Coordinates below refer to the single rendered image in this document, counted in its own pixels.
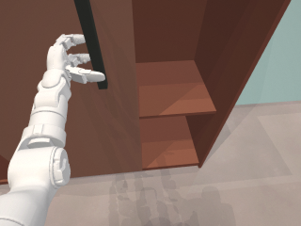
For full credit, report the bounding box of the wardrobe door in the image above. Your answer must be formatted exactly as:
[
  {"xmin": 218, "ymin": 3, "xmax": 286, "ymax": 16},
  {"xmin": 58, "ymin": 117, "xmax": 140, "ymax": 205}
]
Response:
[
  {"xmin": 0, "ymin": 0, "xmax": 143, "ymax": 178},
  {"xmin": 0, "ymin": 155, "xmax": 10, "ymax": 180}
]

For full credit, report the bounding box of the robot left forearm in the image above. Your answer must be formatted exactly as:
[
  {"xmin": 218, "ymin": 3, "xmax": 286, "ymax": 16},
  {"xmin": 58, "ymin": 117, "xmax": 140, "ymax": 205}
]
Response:
[{"xmin": 8, "ymin": 69, "xmax": 71, "ymax": 189}]

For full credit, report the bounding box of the left robot upper arm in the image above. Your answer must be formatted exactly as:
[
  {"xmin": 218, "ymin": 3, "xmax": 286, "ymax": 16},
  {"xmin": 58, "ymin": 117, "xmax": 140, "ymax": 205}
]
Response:
[{"xmin": 0, "ymin": 146, "xmax": 71, "ymax": 226}]

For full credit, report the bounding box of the left robot hand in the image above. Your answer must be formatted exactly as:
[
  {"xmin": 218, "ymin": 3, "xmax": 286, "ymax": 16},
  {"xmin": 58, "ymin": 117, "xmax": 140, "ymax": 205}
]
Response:
[{"xmin": 46, "ymin": 34, "xmax": 105, "ymax": 84}]

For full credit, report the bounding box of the handle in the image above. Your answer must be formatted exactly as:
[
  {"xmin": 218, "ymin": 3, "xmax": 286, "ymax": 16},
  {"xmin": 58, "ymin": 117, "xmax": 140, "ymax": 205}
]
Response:
[{"xmin": 73, "ymin": 0, "xmax": 108, "ymax": 89}]

